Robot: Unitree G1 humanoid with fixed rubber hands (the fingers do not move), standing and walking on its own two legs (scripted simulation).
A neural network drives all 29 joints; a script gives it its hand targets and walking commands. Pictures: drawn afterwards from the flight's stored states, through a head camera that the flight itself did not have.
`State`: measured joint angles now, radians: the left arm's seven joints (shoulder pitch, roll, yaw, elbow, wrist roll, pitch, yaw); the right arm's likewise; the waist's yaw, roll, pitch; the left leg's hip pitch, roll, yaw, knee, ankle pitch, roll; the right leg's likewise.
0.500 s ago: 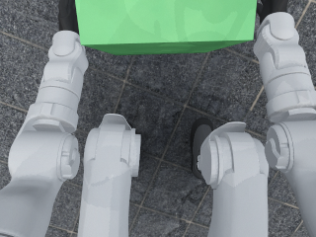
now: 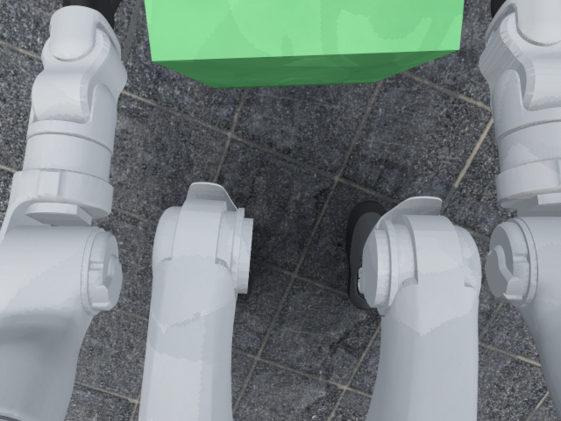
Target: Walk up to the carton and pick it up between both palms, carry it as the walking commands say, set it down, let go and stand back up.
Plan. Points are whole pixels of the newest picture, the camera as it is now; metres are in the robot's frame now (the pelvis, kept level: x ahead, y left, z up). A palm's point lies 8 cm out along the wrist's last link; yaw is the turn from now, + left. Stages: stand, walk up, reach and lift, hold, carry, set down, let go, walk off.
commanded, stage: set down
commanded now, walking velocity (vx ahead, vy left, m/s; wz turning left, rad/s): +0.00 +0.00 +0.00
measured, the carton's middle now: (296, 9) +0.54 +0.02 -0.24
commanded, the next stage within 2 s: let go in 1.14 s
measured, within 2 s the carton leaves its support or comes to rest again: neither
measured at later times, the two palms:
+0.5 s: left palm out of the picture +0.52 +0.23 +0.00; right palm out of the picture +0.54 -0.20 -0.01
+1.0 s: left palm out of the picture +0.51 +0.24 +0.15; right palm out of the picture +0.54 -0.20 +0.14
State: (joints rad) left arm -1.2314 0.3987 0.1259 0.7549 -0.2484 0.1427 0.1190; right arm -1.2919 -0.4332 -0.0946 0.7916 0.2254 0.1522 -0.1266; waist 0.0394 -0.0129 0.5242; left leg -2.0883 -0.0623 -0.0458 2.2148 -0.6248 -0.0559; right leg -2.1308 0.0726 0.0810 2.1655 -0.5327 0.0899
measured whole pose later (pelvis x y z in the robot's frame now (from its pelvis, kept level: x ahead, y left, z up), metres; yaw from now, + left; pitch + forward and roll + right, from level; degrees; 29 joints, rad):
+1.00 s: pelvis +0.00 +0.00 +0.25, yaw +0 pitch +24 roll +1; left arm -1.16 0.46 0.19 0.53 -0.23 0.39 0.02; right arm -1.20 -0.43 -0.18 0.56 0.16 0.41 -0.07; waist 0.04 -0.01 0.51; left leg -1.34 -0.03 -0.04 1.31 -0.39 -0.04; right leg -1.38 0.03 0.08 1.28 -0.33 0.04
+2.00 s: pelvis +0.14 -0.01 +0.39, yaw +0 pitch +4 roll +0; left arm 0.25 0.18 0.03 0.45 0.01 0.01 -0.07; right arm 0.22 -0.18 -0.08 0.47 -0.03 0.02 0.04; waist 0.04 0.00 0.04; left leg -0.28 0.01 -0.05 0.51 -0.30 -0.03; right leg -0.32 0.01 0.06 0.52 -0.26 0.01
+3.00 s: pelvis +0.14 +0.00 +0.39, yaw -1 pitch -3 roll +0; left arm 0.27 0.32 0.03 0.74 0.04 -0.01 0.00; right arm 0.25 -0.31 -0.06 0.75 -0.04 -0.01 0.01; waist 0.01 -0.02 -0.09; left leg -0.14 0.00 -0.03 0.52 -0.33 -0.01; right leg -0.19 0.00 0.08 0.53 -0.29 0.03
